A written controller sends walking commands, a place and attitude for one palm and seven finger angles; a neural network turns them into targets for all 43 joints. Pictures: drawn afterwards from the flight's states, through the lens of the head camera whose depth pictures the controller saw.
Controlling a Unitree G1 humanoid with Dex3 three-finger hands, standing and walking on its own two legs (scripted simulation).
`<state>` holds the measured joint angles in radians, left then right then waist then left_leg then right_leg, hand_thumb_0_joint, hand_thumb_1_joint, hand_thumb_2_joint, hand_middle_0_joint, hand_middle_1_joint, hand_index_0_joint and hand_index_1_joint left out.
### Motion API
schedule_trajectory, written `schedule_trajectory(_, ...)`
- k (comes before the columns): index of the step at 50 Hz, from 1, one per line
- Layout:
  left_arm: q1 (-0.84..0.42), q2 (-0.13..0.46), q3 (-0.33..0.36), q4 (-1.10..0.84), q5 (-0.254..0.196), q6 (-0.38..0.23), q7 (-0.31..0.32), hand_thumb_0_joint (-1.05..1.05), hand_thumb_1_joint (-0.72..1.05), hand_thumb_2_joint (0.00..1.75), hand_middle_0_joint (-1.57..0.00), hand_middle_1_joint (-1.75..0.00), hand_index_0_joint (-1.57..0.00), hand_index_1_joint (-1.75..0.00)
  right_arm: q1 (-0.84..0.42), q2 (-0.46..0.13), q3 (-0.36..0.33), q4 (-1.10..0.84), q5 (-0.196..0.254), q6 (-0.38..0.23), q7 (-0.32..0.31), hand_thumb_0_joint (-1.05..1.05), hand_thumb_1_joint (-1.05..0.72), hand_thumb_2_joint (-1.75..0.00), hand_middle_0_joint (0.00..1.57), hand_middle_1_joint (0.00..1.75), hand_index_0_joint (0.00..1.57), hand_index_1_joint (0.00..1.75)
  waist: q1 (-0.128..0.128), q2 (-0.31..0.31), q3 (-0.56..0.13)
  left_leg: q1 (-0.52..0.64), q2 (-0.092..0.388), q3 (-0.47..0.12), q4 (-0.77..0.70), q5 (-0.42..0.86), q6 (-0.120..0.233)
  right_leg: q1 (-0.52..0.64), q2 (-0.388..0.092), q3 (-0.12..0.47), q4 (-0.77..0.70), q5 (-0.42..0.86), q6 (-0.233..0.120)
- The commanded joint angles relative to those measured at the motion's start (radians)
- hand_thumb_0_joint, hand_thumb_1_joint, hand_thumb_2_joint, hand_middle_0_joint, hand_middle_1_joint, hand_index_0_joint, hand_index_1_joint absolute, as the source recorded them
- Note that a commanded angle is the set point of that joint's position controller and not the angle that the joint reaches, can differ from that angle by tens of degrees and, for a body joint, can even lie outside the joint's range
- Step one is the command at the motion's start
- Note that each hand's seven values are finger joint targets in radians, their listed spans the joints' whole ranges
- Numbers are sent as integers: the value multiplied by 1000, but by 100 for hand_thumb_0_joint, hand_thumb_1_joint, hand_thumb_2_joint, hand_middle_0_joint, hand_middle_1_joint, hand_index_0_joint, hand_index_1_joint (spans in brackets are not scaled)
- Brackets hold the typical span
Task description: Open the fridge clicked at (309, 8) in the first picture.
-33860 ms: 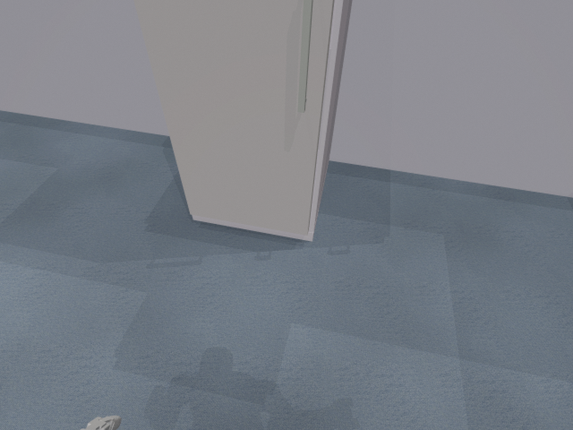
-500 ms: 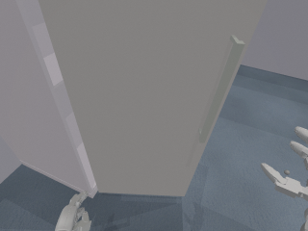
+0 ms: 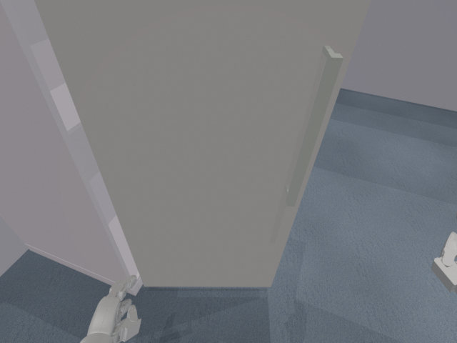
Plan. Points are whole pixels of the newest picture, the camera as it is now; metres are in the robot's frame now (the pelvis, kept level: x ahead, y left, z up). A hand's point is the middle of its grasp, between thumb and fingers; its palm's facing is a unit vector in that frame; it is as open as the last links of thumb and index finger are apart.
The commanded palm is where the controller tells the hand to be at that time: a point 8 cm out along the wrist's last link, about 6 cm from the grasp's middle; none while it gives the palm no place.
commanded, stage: draw the hand back to the body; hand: right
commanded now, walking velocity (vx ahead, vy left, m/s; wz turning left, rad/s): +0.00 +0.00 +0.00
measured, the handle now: (305, 139) +0.49 -0.17 +0.12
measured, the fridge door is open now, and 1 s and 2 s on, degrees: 69 69 69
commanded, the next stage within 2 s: step back with the hand held close in 0.10 s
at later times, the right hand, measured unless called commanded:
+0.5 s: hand (427, 272) +0.18 -0.26 +0.14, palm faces +0.36 +0.83 -0.43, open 7.4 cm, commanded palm +0.12 -0.31 +0.17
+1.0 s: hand out of the picture +0.10 -0.30 +0.15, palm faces +0.50 +0.78 -0.39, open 7.4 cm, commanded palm +0.04 -0.33 +0.17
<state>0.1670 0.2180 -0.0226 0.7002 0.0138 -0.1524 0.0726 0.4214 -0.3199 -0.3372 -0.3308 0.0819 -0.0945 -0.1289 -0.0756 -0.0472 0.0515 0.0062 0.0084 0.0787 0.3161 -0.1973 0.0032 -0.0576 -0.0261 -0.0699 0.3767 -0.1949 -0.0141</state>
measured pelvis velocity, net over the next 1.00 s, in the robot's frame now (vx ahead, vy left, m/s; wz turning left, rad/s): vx -0.09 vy -0.03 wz -0.03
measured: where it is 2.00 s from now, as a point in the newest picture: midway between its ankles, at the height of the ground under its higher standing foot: outside the picture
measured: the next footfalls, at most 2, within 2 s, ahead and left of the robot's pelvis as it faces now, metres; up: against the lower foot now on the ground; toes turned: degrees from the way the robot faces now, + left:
right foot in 1.36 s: -0.03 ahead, -0.14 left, +0.00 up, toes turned -8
left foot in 1.68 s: -0.28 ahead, +0.05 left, +0.00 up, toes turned +4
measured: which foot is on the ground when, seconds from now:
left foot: down 0.00-1.00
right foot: down 0.00-1.00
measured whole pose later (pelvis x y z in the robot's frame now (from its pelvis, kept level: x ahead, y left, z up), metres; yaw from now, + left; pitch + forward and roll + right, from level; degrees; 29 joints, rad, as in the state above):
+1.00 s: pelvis -0.09 -0.03 -0.03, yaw -1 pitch -2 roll +2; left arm 0.23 0.22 -0.02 0.60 0.00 -0.10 0.09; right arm 0.48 -0.36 -0.40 -0.48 0.02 -0.23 -0.17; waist -0.02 -0.01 0.04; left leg -0.36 0.03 0.06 0.58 -0.18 -0.02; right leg -0.44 -0.01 -0.06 0.65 -0.23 -0.07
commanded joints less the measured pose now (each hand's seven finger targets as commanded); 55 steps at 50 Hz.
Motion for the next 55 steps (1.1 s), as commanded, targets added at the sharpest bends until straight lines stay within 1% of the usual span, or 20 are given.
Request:
schedule_trajectory(1, -138, 117, 47, -158, -1, -56, 9, 0, 90, 90, -20, -30, -20, -30, -90, -184, -105, -229, 0, -73, -12, 0, -90, -90, 20, 30, 20, 30, 3, -21, -62, -48, -30, -40, -63, 66, 11, 4, 10, 39, -75, 103, 3)
schedule_trajectory(8, -138, 118, 47, -156, -1, -61, 8, 0, 90, 90, -20, -30, -20, -30, -89, -195, -115, -241, -3, -76, -15, 0, -90, -90, 20, 30, 20, 30, 4, -39, -53, -49, -31, -39, -63, 57, 13, -2, 8, 44, -77, 93, 7)
schedule_trajectory(11, -144, 116, 46, -159, -2, -62, 7, 0, 90, 90, -20, -30, -20, -30, -136, -178, -87, -258, -2, -81, -12, 0, -90, -90, 20, 30, 20, 30, 10, -12, -43, -61, -30, -40, -70, 33, 9, -8, 11, 44, -78, 64, 4)
schedule_trajectory(12, -134, 114, 25, -207, -26, -39, 1, 0, 90, 90, -20, -30, -20, -30, -295, -342, -236, -328, -11, -125, -24, 0, -90, -90, 20, 30, 20, 30, 41, -76, 51, -134, 11, -89, -80, 49, 6, -129, -14, 54, -51, -28, -7)
schedule_trajectory(13, -122, 106, 29, -172, -15, -24, 4, 0, 90, 90, -20, -30, -20, -30, -108, -215, -141, -215, -14, -116, -9, 0, -90, -90, 20, 30, 20, 30, 51, 50, 42, -202, 44, -93, -80, 68, 3, -150, -22, 72, -7, -5, -12)
schedule_trajectory(14, -119, 110, 34, -190, -13, -13, 0, 0, 90, 90, -20, -30, -20, -30, -43, -188, -112, -206, -22, -105, -2, 0, -90, -90, 20, 30, 20, 30, 48, 92, 8, -223, 63, -109, -78, 90, 1, -128, -23, 64, 25, 29, -15)
schedule_trajectory(15, -111, 115, 37, -202, -18, -1, -3, 0, 90, 90, -20, -30, -20, -30, -27, -175, -97, -216, -22, -100, 0, 0, -90, -90, 20, 30, 20, 30, 51, 99, -36, -229, 81, -114, -67, 86, 5, -107, -21, 56, 54, 40, -14)
schedule_trajectory(19, -96, 126, 48, -236, -18, 23, 8, 0, 90, 90, -20, -30, -20, -30, 58, -205, -125, -289, -24, -112, -12, 0, -90, -90, 20, 30, 20, 30, 46, -17, -190, -186, 96, -103, 37, 208, 9, -98, -43, 57, 91, 192, -12)
schedule_trajectory(22, -96, 128, 55, -258, -20, 41, 18, 0, 90, 90, -20, -30, -20, -30, 85, -249, -169, -338, -21, -109, -23, 0, -90, -90, 20, 30, 20, 30, 44, 2, -237, -172, 87, -90, 95, 258, 5, -114, -59, 73, 107, 276, -11)
schedule_trajectory(24, -95, 128, 56, -274, -25, 55, 23, 0, 90, 90, -20, -30, -20, -30, 95, -254, -179, -350, -17, -104, -28, 0, -90, -90, 20, 30, 20, 30, 46, 37, -229, -184, 81, -91, 120, 268, 2, -136, -68, 79, 110, 293, -13)
schedule_trajectory(25, -97, 128, 57, -280, -26, 59, 26, 0, 90, 90, -20, -30, -20, -30, 97, -264, -188, -357, -16, -105, -32, 0, -90, -90, 20, 30, 20, 30, 45, 26, -222, -196, 79, -95, 127, 250, 2, -148, -72, 83, 109, 282, -16)
schedule_trajectory(29, -90, 135, 59, -285, -26, 59, 33, 0, 90, 90, -20, -30, -20, -30, 91, -261, -195, -345, -17, -114, -44, 0, -90, -90, 20, 30, 20, 30, 41, -28, -187, -193, 43, -81, 171, 131, -9, -236, -101, 119, 50, 199, -26)
schedule_trajectory(34, -76, 151, 64, -283, -28, 41, 32, 0, 90, 90, -20, -30, -20, -30, 59, -224, -177, -315, -35, -139, -49, 0, -90, -90, 20, 30, 20, 30, 47, -72, -135, -128, 14, -83, 246, 0, -13, -441, -138, 169, -53, -192, -58)
schedule_trajectory(38, -61, 156, 66, -280, -29, 22, 29, 0, 90, 90, -20, -30, -20, -30, 14, -211, -168, -322, -55, -163, -51, 0, -90, -90, 20, 30, 20, 30, 55, -41, -110, -101, 17, -97, 260, -51, -10, -558, -130, 191, -70, -424, -71)
schedule_trajectory(42, -56, 156, 70, -276, -19, 6, 30, 0, 90, 90, -20, -30, -20, -30, -22, -244, -193, -348, -69, -186, -58, 0, -90, -90, 20, 30, 20, 30, 58, -1, -93, -141, 32, -130, 217, -147, 2, -582, -111, 190, -34, -486, -70)
schedule_trajectory(44, -51, 141, 65, -274, -18, 1, 27, 0, 90, 90, -20, -30, -20, -30, -23, -228, -177, -352, -67, -193, -60, 0, -90, -90, 20, 30, 20, 30, 63, 13, -75, -211, 54, -152, 172, -200, 17, -550, -90, 169, 11, -463, -57)
schedule_trajectory(48, -47, 131, 59, -258, -11, -14, 28, 0, 90, 90, -20, -30, -20, -30, -9, -240, -189, -369, -62, -210, -68, 0, -90, -90, 20, 30, 20, 30, 64, -9, -97, -260, 66, -167, 164, -160, 27, -487, -83, 174, 38, -388, -47)
schedule_trajectory(50, -44, 137, 60, -258, -12, -22, 29, 0, 90, 90, -20, -30, -20, -30, -13, -232, -190, -375, -63, -219, -69, 0, -90, -90, 20, 30, 20, 30, 63, -46, -116, -214, 42, -140, 211, -146, 16, -520, -101, 197, 1, -427, -53)
schedule_trajectory(53, -51, 151, 66, -264, -11, -31, 29, 0, 90, 90, -20, -30, -20, -30, -5, -223, -206, -359, -75, -229, -66, 0, -90, -90, 20, 30, 20, 30, 54, -148, -118, -50, -27, -85, 388, -95, -7, -703, -168, 261, -117, -570, -86)
schedule_trajectory(55, -52, 145, 73, -265, -12, -35, 25, 0, 90, 90, -20, -30, -20, -30, 3, -237, -220, -362, -70, -235, -60, 0, -90, -90, 20, 30, 20, 30, 50, -122, -132, -49, -40, -84, 419, -70, -5, -691, -179, 261, -108, -513, -88)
